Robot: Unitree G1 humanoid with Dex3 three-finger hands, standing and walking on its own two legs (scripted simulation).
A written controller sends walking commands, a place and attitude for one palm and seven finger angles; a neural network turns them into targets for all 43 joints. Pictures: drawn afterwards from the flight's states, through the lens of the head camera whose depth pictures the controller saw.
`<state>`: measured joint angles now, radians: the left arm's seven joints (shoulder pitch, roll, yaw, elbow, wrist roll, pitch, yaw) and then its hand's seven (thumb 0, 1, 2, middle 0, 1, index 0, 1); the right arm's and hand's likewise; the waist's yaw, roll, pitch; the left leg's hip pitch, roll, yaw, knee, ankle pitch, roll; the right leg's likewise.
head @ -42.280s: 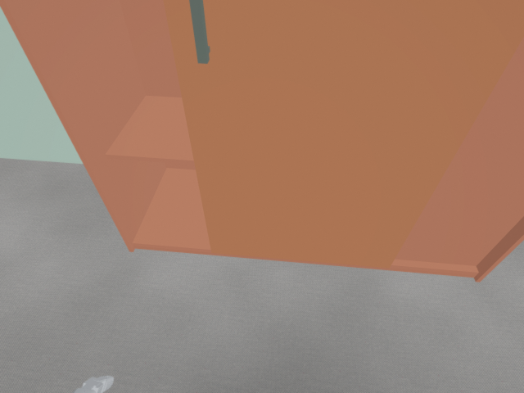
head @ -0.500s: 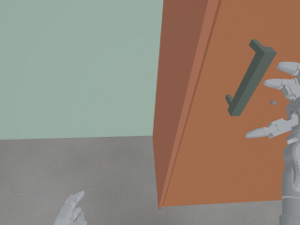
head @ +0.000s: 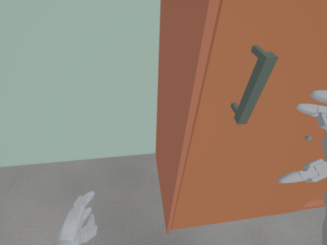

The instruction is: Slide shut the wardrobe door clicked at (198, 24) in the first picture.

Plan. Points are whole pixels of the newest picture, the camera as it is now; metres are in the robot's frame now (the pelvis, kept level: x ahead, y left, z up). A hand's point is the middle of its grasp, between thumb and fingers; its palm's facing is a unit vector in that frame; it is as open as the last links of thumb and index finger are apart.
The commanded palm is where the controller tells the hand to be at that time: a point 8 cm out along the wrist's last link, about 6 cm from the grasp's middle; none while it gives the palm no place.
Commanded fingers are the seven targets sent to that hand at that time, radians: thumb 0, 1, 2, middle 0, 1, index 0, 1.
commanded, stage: slip the hand off the handle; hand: right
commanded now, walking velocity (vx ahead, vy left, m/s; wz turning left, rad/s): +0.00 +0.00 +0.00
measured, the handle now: (248, 86) +0.37 -0.18 +0.25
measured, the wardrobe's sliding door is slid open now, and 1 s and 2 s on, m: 0.00 0.00 0.00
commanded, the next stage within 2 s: draw the hand back to the body in 0.16 s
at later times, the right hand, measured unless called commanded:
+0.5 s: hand (293, 154) +0.23 -0.23 +0.20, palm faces +0.06 +0.98 -0.18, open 14.7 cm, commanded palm +0.18 -0.28 +0.22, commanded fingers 0.00 0.55 -0.20 0.25 1.15 0.25 1.15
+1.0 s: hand (318, 174) +0.19 -0.26 +0.19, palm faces +0.46 +0.83 -0.31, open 13.4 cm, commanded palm +0.15 -0.29 +0.20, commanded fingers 0.00 -0.07 -0.50 0.23 0.79 0.23 0.79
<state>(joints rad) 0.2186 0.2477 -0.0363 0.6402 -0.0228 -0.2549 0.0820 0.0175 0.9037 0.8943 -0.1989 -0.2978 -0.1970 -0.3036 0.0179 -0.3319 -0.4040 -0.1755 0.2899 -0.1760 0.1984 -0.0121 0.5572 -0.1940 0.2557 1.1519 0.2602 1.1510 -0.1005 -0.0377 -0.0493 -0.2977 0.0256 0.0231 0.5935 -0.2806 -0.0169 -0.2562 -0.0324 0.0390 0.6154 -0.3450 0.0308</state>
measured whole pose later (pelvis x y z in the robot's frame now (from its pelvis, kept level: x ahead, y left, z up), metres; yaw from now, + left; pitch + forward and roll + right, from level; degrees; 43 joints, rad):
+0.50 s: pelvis +0.01 -0.02 +0.00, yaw +0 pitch -3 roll +1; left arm 0.23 0.24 -0.09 0.62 -0.06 -0.26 0.09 0.02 0.90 0.89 -0.20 -0.30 -0.20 -0.30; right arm 0.17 -0.38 -0.34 -0.41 0.33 0.27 0.28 -0.01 0.55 -0.19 0.25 1.15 0.26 1.15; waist -0.10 -0.07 -0.06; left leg -0.23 0.05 0.01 0.56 -0.28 -0.04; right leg -0.19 -0.01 0.03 0.59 -0.35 0.01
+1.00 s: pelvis +0.00 +0.00 +0.00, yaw +0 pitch -4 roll +1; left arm 0.22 0.24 -0.03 0.61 -0.02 -0.26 0.06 0.02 0.90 0.89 -0.20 -0.30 -0.20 -0.30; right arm 0.38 -0.36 -0.38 -0.45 0.15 -0.02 -0.06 -0.01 0.26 -0.33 0.24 0.98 0.25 0.98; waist -0.09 -0.06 -0.01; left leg -0.22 0.00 0.03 0.53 -0.25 -0.01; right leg -0.19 -0.05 0.04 0.58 -0.33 0.04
